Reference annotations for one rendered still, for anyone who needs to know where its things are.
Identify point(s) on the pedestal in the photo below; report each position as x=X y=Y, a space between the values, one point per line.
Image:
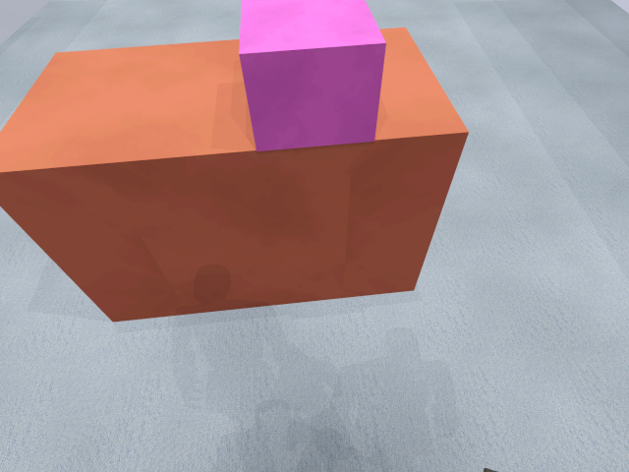
x=136 y=171

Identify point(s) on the carton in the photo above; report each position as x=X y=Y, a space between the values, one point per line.
x=312 y=71

